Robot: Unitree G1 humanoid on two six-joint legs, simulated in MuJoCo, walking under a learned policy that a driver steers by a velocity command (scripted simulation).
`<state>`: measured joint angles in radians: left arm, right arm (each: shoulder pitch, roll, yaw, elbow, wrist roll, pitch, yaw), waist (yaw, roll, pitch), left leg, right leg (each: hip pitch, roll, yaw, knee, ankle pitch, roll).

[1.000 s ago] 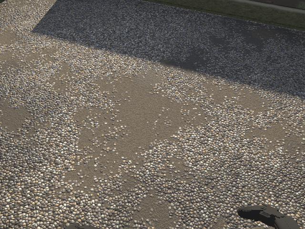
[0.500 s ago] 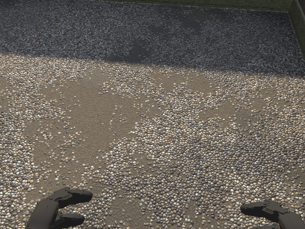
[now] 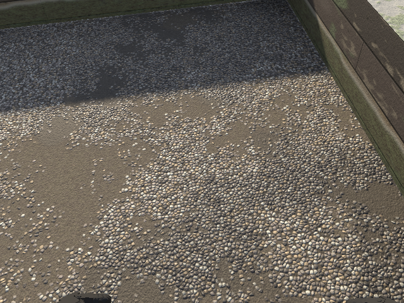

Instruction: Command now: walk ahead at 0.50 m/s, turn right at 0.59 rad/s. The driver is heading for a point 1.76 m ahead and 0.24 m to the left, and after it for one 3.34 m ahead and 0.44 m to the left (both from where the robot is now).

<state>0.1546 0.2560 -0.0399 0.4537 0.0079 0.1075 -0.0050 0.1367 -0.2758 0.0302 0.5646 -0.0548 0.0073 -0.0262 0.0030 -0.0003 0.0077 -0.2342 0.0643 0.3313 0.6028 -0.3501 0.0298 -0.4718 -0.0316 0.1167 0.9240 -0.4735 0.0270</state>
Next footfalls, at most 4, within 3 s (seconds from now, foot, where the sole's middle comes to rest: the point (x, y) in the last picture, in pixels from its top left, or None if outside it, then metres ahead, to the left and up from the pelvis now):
0.36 left None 0.06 0.10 -0.76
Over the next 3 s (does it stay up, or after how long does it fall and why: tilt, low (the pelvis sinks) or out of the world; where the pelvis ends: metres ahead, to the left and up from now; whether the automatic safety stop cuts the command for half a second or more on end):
stays up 0.03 0.00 0.03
